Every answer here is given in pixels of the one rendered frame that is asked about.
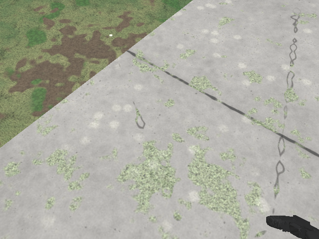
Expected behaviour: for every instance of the robot right hand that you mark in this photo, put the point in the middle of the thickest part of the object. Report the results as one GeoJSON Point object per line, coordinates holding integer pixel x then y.
{"type": "Point", "coordinates": [295, 225]}

